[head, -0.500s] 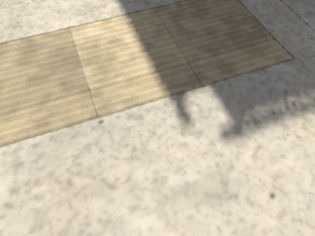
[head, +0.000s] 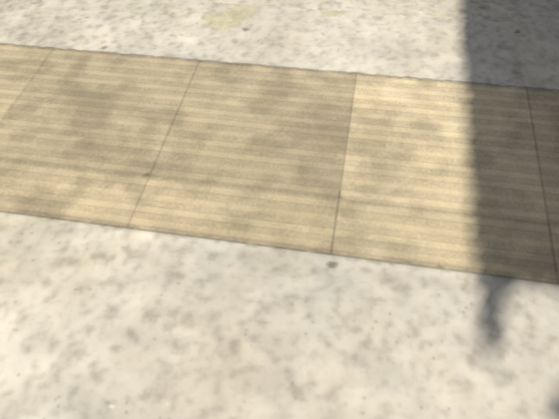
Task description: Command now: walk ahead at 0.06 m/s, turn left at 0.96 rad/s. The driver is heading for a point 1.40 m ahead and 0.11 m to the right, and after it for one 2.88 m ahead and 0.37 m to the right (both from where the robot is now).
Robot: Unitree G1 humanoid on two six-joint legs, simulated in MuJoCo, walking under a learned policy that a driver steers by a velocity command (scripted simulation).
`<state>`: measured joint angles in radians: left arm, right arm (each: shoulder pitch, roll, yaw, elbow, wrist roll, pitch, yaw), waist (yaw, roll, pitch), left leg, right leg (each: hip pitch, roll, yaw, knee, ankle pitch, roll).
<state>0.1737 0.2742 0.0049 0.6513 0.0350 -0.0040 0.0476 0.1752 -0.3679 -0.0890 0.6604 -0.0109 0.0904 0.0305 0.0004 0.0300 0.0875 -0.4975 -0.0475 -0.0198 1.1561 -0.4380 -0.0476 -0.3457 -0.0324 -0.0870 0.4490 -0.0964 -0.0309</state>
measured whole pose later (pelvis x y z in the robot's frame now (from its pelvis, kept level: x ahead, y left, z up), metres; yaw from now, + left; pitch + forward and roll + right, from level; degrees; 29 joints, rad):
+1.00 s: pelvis +0.01 +0.01 +0.00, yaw -14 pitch +2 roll +1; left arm 0.26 0.34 0.10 0.68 0.01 0.07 -0.01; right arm 0.11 -0.32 -0.03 0.68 -0.02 0.04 -0.02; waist 0.04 0.01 0.07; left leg -0.45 -0.06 -0.12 0.77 -0.35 -0.04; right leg -0.25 0.17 0.29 0.50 -0.23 -0.06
